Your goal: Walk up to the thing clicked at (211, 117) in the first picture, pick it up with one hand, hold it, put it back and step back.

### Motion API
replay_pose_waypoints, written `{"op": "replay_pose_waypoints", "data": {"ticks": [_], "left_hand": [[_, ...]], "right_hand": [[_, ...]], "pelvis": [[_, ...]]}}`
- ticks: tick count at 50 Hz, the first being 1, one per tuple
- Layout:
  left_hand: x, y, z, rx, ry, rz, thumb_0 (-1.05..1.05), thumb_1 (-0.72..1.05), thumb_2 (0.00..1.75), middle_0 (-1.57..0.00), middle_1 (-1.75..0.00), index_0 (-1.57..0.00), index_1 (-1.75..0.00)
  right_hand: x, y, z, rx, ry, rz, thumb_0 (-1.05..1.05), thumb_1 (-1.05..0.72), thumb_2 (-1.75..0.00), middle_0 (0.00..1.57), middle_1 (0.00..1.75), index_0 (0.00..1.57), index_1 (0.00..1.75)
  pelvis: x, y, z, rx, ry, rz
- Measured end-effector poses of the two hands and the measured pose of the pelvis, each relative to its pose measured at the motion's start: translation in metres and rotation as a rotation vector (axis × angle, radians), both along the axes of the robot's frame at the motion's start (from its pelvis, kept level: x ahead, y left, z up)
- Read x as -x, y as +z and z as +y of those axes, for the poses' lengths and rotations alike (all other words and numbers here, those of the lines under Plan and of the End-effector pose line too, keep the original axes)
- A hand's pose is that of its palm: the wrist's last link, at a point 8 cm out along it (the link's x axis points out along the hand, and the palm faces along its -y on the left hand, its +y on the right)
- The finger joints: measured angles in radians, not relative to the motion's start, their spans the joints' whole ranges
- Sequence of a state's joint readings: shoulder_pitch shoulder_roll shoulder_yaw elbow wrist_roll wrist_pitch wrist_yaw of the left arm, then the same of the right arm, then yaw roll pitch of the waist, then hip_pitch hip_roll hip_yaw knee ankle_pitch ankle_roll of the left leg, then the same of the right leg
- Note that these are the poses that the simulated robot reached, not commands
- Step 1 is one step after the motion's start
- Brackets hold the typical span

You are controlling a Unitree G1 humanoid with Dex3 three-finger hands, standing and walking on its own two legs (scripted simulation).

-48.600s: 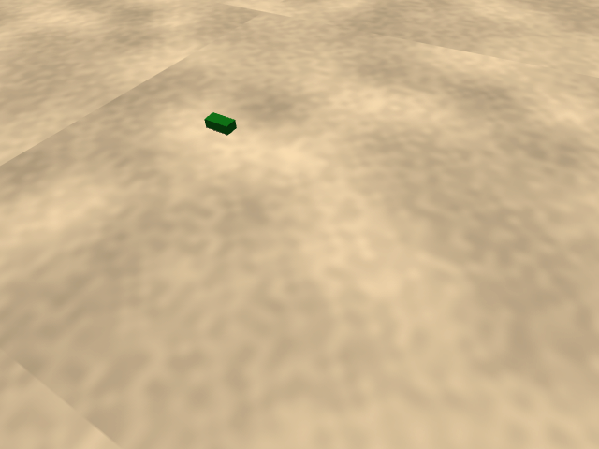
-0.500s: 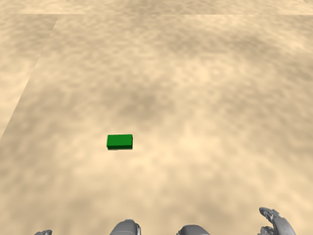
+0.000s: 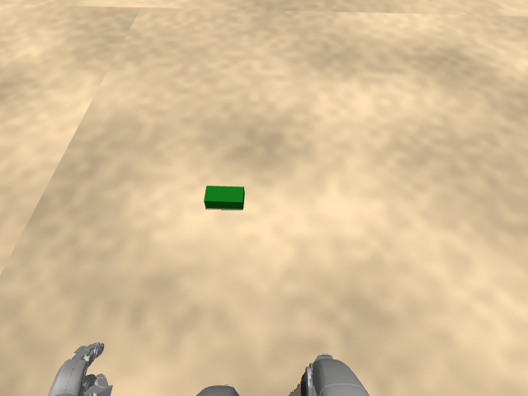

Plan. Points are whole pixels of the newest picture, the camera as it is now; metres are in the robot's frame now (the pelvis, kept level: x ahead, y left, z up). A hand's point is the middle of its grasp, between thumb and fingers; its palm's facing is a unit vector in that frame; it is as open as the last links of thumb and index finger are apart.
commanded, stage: step back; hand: left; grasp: from above
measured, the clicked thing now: (224, 197) +0.92 +0.19 -0.72
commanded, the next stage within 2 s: stand in 1.42 s
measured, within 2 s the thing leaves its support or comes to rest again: neither
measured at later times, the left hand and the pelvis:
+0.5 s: hand out of the picture -0.10 +0.26 -0.13, palm faces -0.05 -0.91 -0.42, open 7.4 cm; pelvis -0.14 -0.01 +0.01, yaw -4 degrees
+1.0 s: hand out of the picture -0.04 +0.24 -0.13, palm faces +0.00 -0.92 -0.39, open 7.4 cm; pelvis -0.13 -0.03 +0.01, yaw -1 degrees
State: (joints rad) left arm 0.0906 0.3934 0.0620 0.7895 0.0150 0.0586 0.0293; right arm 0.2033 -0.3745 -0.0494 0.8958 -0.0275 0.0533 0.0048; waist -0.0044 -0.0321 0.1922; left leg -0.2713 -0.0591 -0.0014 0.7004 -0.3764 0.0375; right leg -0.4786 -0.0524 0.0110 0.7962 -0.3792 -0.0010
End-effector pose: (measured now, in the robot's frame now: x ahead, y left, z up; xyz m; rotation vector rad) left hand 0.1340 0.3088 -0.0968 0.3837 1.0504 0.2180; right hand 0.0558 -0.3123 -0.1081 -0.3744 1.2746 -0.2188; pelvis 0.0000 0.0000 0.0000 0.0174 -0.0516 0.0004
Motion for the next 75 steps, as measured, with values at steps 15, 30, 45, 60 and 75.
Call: {"op": "replay_pose_waypoints", "data": {"ticks": [15, 30, 45, 60, 75], "left_hand": [[0.15, -0.009, -0.005, 0.007, -0.026, 0.162, 0.01, 0.9, 0.9, -0.2, -0.3, -0.21, -0.3], [0.239, 0.009, 0.009, -0.009, 0.064, 0.144, 0.01, 0.9, 0.9, -0.21, -0.3, -0.21, -0.3], [0.189, 0.007, -0.01, 0.009, 0.003, 0.088, 0.01, 0.9, 0.9, -0.2, -0.3, -0.21, -0.3], [0.166, -0.001, -0.02, 0.058, 0.068, 0.094, 0.01, 0.9, 0.9, -0.2, -0.3, -0.21, -0.3], [0.136, 0.009, -0.014, 0.059, 0.059, 0.098, 0.01, 0.9, 0.9, -0.2, -0.3, -0.21, -0.3]], "right_hand": [[0.057, 0.02, -0.007, 0.003, 0.006, -0.206, 0.01, -0.9, -0.9, 0.2, 0.3, 0.2, 0.3], [0.175, 0.001, -0.007, -0.032, -0.035, 0.005, 0.01, -0.91, -0.9, 0.2, 0.3, 0.2, 0.3], [0.171, 0.008, -0.02, -0.025, -0.069, -0.074, 0.01, -0.9, -0.9, 0.2, 0.3, 0.2, 0.3], [0.101, 0.005, -0.007, -0.033, -0.001, -0.061, 0.01, -0.91, -0.9, 0.2, 0.3, 0.2, 0.3], [0.034, 0.022, 0.02, -0.08, 0.027, -0.161, 0.01, -0.91, -0.9, 0.2, 0.3, 0.2, 0.3]], "pelvis": [[0.106, 0.004, -0.007, 0.027, -0.102, 0.024], [0.149, 0.01, -0.003, 0.01, -0.025, 0.013], [0.142, 0.01, -0.02, 0.02, -0.046, 0.006], [0.108, 0.012, -0.014, 0.005, -0.007, 0.013], [0.092, 0.026, -0.008, 0.022, -0.016, 0.014]]}}
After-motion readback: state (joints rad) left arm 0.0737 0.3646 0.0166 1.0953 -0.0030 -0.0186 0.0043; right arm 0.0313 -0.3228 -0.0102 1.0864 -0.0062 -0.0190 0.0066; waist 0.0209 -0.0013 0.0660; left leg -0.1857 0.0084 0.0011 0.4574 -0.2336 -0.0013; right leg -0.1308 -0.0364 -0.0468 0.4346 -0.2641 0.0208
